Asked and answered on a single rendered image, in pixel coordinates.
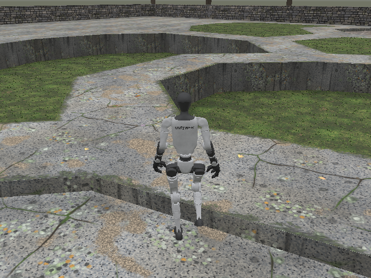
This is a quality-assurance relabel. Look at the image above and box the right robot forearm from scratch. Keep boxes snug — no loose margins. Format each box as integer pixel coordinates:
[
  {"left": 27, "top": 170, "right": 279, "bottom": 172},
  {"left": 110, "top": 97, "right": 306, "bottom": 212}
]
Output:
[{"left": 206, "top": 141, "right": 218, "bottom": 166}]

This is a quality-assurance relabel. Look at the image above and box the robot left upper arm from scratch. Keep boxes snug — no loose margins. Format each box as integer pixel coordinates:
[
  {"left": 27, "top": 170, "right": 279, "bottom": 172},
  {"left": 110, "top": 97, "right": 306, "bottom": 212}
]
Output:
[{"left": 159, "top": 117, "right": 173, "bottom": 150}]

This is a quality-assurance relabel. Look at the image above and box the robot left thigh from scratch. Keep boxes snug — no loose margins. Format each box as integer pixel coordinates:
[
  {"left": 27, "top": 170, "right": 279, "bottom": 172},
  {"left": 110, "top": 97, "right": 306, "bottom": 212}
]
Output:
[{"left": 166, "top": 162, "right": 180, "bottom": 204}]

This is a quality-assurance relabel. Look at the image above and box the left robot forearm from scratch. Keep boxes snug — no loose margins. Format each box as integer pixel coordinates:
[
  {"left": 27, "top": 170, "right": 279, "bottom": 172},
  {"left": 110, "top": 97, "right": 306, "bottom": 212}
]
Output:
[{"left": 154, "top": 141, "right": 165, "bottom": 163}]

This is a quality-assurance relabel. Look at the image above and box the robot left shin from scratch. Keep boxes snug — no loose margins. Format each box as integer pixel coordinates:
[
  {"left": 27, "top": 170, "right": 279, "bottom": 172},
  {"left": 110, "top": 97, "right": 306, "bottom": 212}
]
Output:
[{"left": 170, "top": 194, "right": 181, "bottom": 233}]

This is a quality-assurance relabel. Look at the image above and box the right robot hand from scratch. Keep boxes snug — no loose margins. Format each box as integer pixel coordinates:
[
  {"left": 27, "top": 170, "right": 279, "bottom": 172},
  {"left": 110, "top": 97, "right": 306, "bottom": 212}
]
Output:
[{"left": 206, "top": 164, "right": 220, "bottom": 178}]

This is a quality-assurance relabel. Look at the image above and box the left robot hand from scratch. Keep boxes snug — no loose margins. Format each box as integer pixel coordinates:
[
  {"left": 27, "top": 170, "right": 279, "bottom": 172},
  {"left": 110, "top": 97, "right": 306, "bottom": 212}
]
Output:
[{"left": 153, "top": 161, "right": 166, "bottom": 173}]

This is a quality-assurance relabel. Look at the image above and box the robot right upper arm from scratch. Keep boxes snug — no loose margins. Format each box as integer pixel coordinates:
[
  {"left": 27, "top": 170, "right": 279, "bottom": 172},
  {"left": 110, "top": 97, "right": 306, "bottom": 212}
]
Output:
[{"left": 197, "top": 117, "right": 211, "bottom": 150}]

